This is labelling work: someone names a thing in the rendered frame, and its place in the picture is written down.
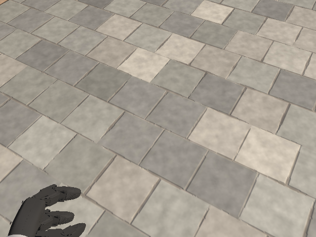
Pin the left robot hand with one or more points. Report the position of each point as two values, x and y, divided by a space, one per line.
32 219

